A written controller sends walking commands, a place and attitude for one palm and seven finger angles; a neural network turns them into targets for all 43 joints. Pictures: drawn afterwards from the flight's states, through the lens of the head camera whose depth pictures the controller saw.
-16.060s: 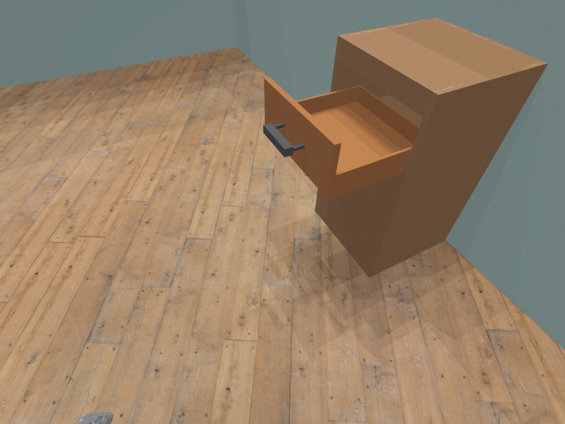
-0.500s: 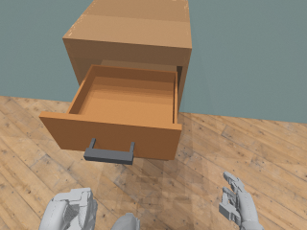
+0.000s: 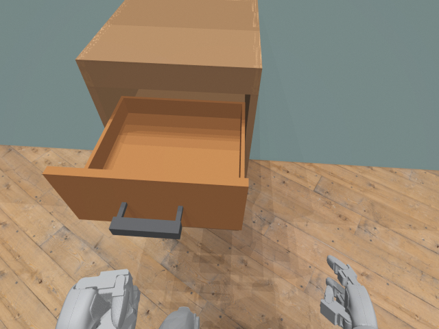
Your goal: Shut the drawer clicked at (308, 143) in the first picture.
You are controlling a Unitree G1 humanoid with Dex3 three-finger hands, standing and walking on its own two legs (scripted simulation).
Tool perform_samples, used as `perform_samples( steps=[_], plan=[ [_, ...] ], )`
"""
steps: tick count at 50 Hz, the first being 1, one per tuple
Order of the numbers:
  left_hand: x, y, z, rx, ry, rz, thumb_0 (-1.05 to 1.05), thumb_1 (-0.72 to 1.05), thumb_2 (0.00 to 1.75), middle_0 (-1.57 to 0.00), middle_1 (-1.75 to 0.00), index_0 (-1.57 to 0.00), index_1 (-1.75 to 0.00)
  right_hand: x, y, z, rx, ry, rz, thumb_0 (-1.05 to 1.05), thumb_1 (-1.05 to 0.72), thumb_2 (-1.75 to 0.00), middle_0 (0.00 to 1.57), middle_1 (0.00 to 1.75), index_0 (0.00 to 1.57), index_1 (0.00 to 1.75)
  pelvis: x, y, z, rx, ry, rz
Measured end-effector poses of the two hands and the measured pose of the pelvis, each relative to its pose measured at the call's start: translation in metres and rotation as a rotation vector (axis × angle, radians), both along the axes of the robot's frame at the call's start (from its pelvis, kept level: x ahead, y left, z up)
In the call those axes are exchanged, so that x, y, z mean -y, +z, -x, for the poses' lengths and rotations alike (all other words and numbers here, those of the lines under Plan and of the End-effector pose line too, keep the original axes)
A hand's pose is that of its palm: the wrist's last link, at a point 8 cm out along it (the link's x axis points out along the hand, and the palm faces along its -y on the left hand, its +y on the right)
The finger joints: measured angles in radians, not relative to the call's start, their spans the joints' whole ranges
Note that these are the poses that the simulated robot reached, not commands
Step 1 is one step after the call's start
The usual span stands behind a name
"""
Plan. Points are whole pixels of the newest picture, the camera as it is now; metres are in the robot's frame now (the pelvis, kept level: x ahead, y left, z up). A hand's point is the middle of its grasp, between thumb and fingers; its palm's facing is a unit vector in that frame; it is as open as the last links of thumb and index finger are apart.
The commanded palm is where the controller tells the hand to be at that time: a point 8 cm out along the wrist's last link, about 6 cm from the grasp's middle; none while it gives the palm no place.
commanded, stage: bring the fist close to the handle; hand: left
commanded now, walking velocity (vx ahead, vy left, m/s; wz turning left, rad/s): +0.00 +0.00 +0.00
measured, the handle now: (149, 218) +0.34 +0.17 -0.02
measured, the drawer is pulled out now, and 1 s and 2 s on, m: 0.28 0.28 0.28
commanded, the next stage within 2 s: push the drawer shut in 1.38 s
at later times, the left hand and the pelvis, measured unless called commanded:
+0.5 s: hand (148, 290) +0.19 +0.13 +0.03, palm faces -0.03 -1.00 -0.02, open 3.3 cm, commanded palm +0.16 +0.19 +0.03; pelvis +0.01 -0.01 -0.02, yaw -1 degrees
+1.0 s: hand (153, 275) +0.22 +0.14 -0.02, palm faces -0.04 -1.00 -0.01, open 3.3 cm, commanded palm +0.20 +0.19 -0.02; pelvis -0.01 +0.00 -0.05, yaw -2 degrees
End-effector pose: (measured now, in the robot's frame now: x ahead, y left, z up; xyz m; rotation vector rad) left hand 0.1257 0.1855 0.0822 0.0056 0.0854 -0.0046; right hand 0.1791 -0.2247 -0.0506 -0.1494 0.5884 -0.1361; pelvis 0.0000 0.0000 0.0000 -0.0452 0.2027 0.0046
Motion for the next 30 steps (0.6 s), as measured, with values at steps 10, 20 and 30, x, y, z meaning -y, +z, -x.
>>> perform_samples(
  steps=[10,20,30],
  plan=[
    [-0.001,-0.025,-0.011,-0.019,0.012,-0.018,0.01,0.90,0.90,-1.39,-1.60,-1.40,-1.60,0.008,-0.008,-0.015,-0.004,0.013,0.021,0.01,-0.91,-0.90,0.20,0.30,0.21,0.30,0.009,-0.009,-0.002,-0.036,-0.001,-0.004],
    [0.006,-0.041,-0.037,0.005,-0.045,-0.013,0.01,0.90,0.90,-1.39,-1.60,-1.40,-1.60,0.016,-0.028,-0.009,-0.064,-0.009,0.025,0.01,-0.91,-0.90,0.20,0.30,0.21,0.30,0.013,-0.018,-0.005,-0.071,-0.007,-0.004],
    [-0.004,-0.060,-0.044,-0.015,0.000,-0.019,0.01,0.90,0.90,-1.39,-1.60,-1.40,-1.60,0.023,-0.041,0.001,-0.120,-0.033,0.044,0.01,-0.91,-0.90,0.20,0.30,0.21,0.30,0.013,-0.024,-0.005,-0.100,-0.015,-0.005]
  ],
)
